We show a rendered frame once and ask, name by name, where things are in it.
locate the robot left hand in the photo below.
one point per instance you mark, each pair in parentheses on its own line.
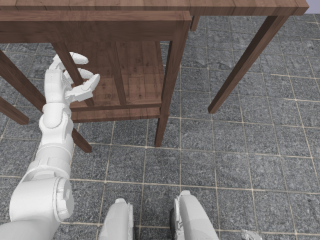
(56,82)

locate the left robot forearm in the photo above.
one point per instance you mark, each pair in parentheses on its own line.
(55,150)

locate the table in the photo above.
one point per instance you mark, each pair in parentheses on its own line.
(277,12)

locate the left robot thigh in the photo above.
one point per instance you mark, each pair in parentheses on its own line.
(118,221)

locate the chair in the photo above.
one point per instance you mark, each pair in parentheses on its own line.
(122,46)

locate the robot right hand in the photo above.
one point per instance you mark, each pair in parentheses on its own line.
(248,235)

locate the right robot shin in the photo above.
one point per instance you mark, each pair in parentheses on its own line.
(179,235)

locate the robot left upper arm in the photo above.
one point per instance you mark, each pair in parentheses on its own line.
(38,207)

